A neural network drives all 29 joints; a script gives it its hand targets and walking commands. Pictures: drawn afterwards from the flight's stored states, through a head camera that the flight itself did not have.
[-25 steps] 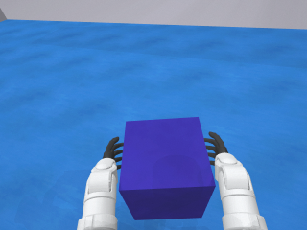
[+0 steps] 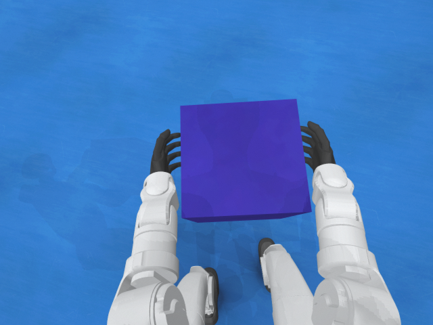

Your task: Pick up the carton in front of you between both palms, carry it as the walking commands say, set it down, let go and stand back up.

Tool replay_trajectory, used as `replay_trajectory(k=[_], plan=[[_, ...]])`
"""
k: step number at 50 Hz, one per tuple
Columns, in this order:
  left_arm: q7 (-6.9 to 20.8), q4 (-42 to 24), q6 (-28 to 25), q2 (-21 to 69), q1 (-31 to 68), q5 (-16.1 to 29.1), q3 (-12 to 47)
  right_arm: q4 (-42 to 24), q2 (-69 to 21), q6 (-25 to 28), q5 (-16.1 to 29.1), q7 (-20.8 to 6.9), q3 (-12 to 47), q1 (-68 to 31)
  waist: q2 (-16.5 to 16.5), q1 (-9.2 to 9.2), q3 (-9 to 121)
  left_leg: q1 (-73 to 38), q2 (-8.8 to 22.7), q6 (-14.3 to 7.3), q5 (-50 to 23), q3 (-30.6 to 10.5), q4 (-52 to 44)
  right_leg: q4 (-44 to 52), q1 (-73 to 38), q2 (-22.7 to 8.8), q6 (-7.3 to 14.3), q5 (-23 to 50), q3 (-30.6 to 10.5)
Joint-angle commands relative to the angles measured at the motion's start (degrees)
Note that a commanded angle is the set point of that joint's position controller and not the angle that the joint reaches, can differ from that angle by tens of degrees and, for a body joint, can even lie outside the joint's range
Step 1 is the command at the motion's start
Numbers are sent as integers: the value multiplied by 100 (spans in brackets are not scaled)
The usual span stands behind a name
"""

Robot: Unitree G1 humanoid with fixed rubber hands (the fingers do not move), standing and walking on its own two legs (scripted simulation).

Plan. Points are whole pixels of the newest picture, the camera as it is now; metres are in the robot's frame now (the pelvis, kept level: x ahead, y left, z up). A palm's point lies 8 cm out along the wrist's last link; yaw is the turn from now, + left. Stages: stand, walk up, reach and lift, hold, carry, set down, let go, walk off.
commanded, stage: set down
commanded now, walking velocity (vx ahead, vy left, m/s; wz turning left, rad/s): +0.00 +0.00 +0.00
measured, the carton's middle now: (238, 171) +0.38 -0.04 -0.15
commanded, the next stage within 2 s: none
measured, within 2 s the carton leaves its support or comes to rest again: neither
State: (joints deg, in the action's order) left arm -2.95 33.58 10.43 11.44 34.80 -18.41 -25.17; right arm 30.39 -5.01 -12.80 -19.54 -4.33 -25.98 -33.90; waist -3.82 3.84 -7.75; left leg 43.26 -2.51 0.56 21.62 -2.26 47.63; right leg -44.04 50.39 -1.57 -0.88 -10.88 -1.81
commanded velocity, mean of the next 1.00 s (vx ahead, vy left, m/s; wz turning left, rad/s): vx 0.00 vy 0.00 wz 0.00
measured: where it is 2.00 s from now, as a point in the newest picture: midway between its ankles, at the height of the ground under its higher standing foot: (241, 290)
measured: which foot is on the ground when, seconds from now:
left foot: down 0.00-1.00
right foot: down 0.00-1.00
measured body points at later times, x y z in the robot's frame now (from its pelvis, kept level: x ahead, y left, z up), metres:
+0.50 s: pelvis -0.02 +0.00 -0.13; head +0.24 -0.05 +0.23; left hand +0.46 +0.08 -0.22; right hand +0.43 -0.22 -0.22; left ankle +0.01 +0.13 -0.69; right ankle +0.09 -0.13 -0.69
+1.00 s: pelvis -0.05 +0.00 -0.24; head +0.29 -0.04 +0.05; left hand +0.51 +0.06 -0.37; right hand +0.45 -0.23 -0.37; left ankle +0.01 +0.13 -0.69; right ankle +0.09 -0.13 -0.69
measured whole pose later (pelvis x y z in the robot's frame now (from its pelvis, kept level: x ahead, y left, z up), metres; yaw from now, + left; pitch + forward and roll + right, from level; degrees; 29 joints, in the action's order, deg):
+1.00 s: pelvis -0.05 +0.00 -0.24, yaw +5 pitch +48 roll +3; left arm -5.7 46.9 17.1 -4.2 73.9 -9.2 -20.9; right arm 33.8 2.6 -20.0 -13.3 0.9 -31.6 -65.7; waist -5.4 7.6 0.3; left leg 116.3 -6.2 2.4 35.8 -1.8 103.6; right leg -97.5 124.1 -1.5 -1.9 -21.7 -3.9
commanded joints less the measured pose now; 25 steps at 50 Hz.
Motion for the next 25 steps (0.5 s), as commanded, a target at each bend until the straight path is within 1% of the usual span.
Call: replay_trajectory(k=[1,3,5,6,8,11,13,15,18,21,25], plan=[[725,-323,-727,4345,2960,1141,3614,-191,-4203,663,1085,-814,3339,-2925,368,186,6128,1113,-687,198,-2155,-89,154,-1312,-3773,732,100,3456,-79],[609,-604,-736,4268,3114,1360,4006,-380,-4103,673,1234,-768,3503,-3014,354,297,7003,1318,-696,256,-2409,-95,489,-1668,-3590,741,108,3695,-23],[546,-693,-667,4272,3166,1427,4150,-481,-4069,610,1271,-762,3575,-3080,301,355,7269,1494,-714,308,-2421,-94,736,-1879,-3039,769,88,3455,61],[542,-676,-599,4302,3215,1431,4151,-465,-4085,546,1265,-789,3577,-3127,244,378,7232,1590,-727,326,-2302,-87,837,-1945,-2661,790,77,3176,109],[583,-481,-414,4415,3332,1361,3984,-260,-4143,374,1178,-893,3445,-3204,111,397,6809,1784,-737,346,-1862,-70,957,-1983,-1747,842,63,2379,209],[751,-59,-110,4550,3659,1192,3549,184,-4299,87,992,-1094,3000,-3420,-53,431,6008,2449,-764,317,-745,-15,1075,-2051,-748,852,99,1206,272],[874,103,47,4564,3913,1113,3307,321,-4405,-87,885,-1190,2762,-3604,-50,458,5832,2844,-784,260,-286,45,1233,-2158,-407,843,104,784,296],[987,226,155,4481,4188,1067,3119,442,-4409,-233,813,-1242,2604,-3798,-7,473,5832,3192,-810,213,-77,111,1427,-2305,-151,835,93,633,311],[1091,389,243,4366,4532,1050,2937,544,-4440,-356,796,-1229,2512,-4091,83,431,6007,3690,-867,167,44,217,1745,-2573,71,841,59,607,315],[1166,473,269,4284,4853,1101,2864,506,-4511,-407,873,-1168,2593,-4417,220,392,6398,4197,-933,134,40,318,2124,-2891,147,835,-5,745,305],[1222,474,276,4197,5225,1248,2942,327,-4596,-439,1064,-1035,2805,-4846,368,363,7076,4859,-999,106,-9,430,2652,-3360,35,821,-88,1074,270]])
